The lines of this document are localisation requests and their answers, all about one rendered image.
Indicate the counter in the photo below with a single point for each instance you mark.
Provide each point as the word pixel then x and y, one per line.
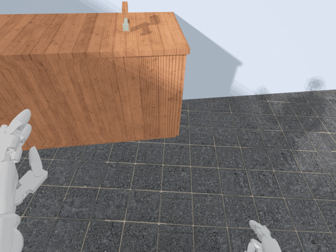
pixel 86 81

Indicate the tap lever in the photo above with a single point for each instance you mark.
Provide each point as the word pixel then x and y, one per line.
pixel 126 25

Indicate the robot right hand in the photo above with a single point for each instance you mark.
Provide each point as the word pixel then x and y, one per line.
pixel 268 244

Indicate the robot left hand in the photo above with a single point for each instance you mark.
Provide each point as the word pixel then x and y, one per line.
pixel 12 138

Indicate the robot left forearm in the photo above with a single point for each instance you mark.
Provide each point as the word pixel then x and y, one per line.
pixel 11 239

